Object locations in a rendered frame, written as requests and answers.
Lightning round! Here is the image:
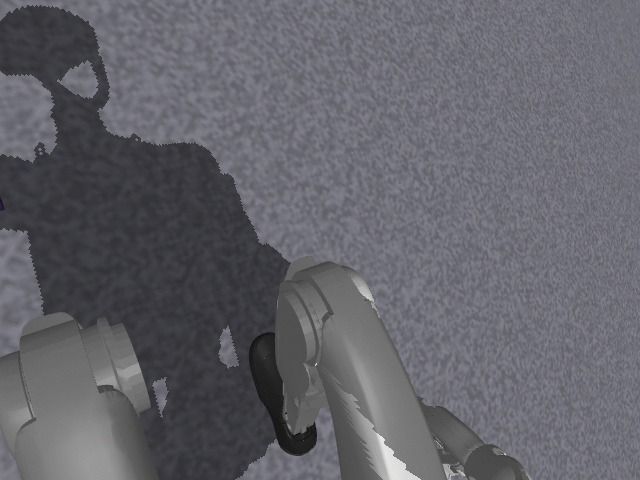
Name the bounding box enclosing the right robot foot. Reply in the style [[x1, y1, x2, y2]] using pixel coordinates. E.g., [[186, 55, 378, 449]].
[[249, 332, 317, 456]]

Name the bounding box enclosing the right robot arm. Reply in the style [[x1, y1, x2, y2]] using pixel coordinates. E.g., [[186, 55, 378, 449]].
[[464, 444, 534, 480]]

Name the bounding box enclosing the right robot hand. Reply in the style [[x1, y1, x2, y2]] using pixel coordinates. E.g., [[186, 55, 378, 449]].
[[417, 396, 485, 480]]

